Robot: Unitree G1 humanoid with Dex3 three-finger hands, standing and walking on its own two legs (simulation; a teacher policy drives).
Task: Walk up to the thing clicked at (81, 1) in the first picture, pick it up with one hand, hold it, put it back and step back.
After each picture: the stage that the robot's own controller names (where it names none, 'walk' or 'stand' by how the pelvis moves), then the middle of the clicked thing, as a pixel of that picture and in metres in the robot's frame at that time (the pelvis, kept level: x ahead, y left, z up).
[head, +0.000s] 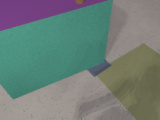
stand; out of the picture +1.05 +0.06 -0.01
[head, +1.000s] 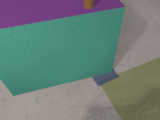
walk; out of the picture +0.96 +0.03 +0.01
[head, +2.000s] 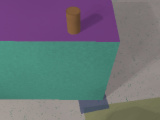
walk; (73, 21) +0.65 +0.14 +0.00
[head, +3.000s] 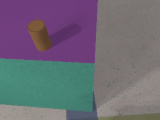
stand; (40, 36) +0.51 +0.22 +0.02
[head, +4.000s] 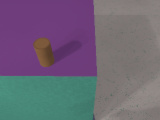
stand; (44, 52) +0.49 +0.20 +0.00
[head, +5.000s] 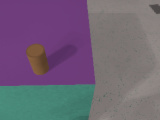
stand; (38, 60) +0.43 +0.21 +0.00
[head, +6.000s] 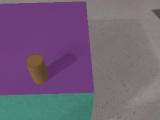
stand; (38, 69) +0.42 +0.21 -0.01
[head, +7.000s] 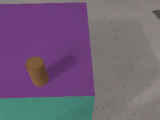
stand; (37, 72) +0.40 +0.21 -0.01
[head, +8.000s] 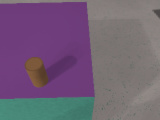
stand; (37, 72) +0.40 +0.21 -0.01
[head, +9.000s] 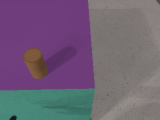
rise first; (36, 64) +0.41 +0.22 -0.01
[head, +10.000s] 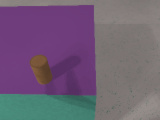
rise first; (41, 70) +0.41 +0.23 -0.01
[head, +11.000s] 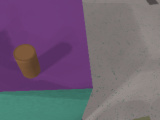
go down; (28, 62) +0.40 +0.20 +0.01
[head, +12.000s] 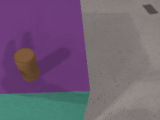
go down; (27, 65) +0.41 +0.21 +0.02
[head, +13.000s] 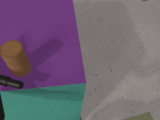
close in; (16, 59) +0.40 +0.23 +0.05
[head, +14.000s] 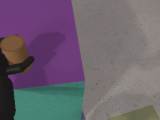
close; (17, 55) +0.41 +0.22 +0.05
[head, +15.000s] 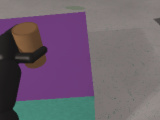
lift; (30, 46) +0.35 +0.17 +0.22
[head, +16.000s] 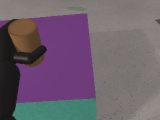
hold; (28, 44) +0.33 +0.17 +0.24
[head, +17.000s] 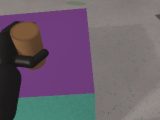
hold; (30, 47) +0.33 +0.16 +0.23
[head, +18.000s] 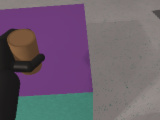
hold; (26, 53) +0.33 +0.18 +0.19
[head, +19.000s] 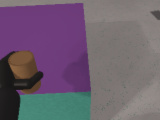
crouch; (26, 72) +0.31 +0.20 +0.12
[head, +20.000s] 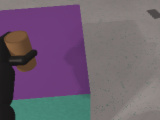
crouch; (21, 51) +0.39 +0.22 +0.14
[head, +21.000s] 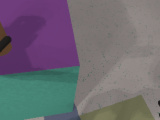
lower; out of the picture +0.47 +0.26 +0.07
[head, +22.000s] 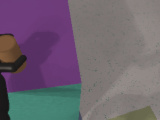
lower; (10, 55) +0.41 +0.23 +0.06
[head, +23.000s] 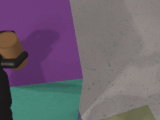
lower; (12, 51) +0.43 +0.23 +0.06
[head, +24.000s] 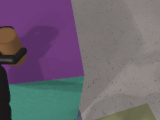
lower; (11, 47) +0.44 +0.23 +0.06
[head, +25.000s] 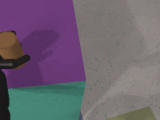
open; (11, 51) +0.42 +0.23 +0.05
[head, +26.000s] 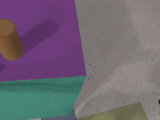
rise; (8, 41) +0.43 +0.23 +0.06
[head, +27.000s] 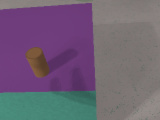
sink last; (38, 62) +0.44 +0.24 +0.03
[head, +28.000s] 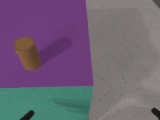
stand; (28, 54) +0.43 +0.23 +0.04
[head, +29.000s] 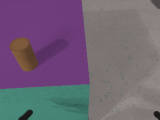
stand; (24, 55) +0.43 +0.25 +0.05
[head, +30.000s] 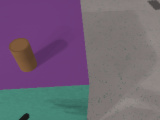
stand; (24, 55) +0.43 +0.24 +0.05
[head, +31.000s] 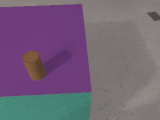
stand; (34, 66) +0.44 +0.24 -0.01
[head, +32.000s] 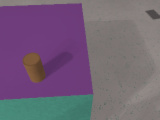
stand; (34, 68) +0.42 +0.23 -0.01
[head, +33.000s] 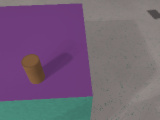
stand; (34, 69) +0.42 +0.23 -0.01
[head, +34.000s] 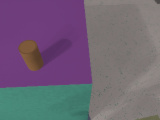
walk; (32, 56) +0.44 +0.23 -0.01
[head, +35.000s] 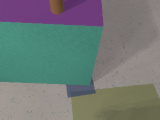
walk; (56, 0) +0.73 +0.18 +0.00
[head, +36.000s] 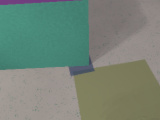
stand; out of the picture +1.05 +0.28 +0.01
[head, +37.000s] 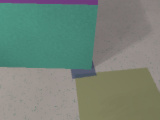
stand; out of the picture +1.04 +0.19 +0.00
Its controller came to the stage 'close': yes
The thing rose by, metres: 0.24
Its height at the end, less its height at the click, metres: +0.00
